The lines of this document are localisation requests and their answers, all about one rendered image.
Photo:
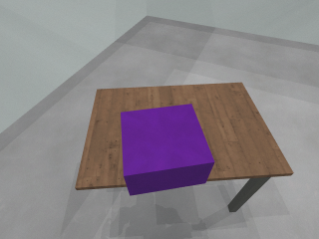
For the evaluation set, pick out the table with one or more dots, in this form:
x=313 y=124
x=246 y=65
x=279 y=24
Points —
x=239 y=140

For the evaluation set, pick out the carton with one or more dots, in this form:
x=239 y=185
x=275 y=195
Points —
x=164 y=148

